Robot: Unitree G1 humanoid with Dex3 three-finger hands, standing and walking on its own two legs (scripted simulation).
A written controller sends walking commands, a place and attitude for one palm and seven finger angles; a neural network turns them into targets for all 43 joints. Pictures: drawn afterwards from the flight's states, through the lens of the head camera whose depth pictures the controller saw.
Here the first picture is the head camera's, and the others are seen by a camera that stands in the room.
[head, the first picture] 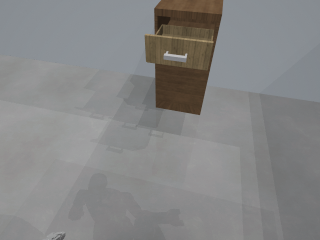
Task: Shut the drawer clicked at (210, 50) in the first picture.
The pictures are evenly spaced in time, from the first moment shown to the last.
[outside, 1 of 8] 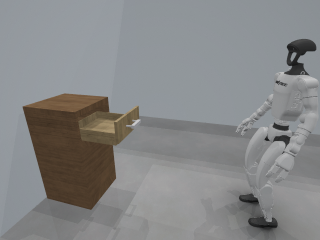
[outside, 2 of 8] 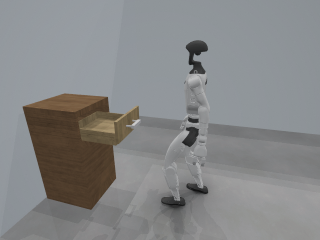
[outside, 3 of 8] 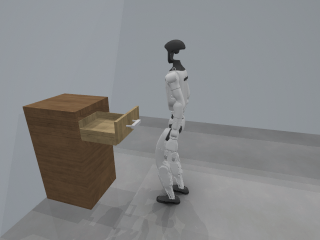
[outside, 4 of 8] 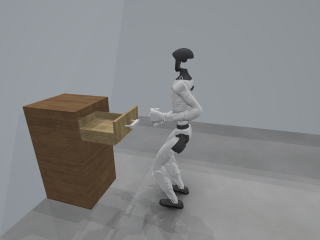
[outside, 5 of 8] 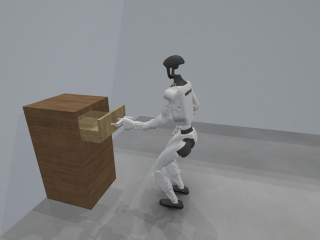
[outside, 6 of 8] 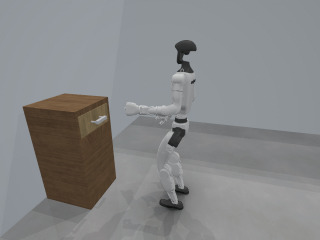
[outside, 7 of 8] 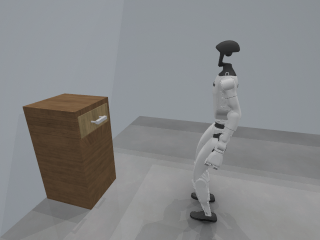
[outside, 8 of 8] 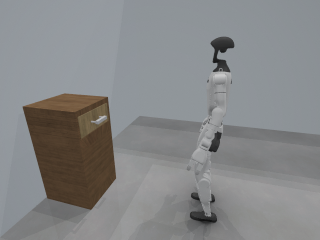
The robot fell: no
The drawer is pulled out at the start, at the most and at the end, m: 0.29 0.29 0.00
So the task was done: yes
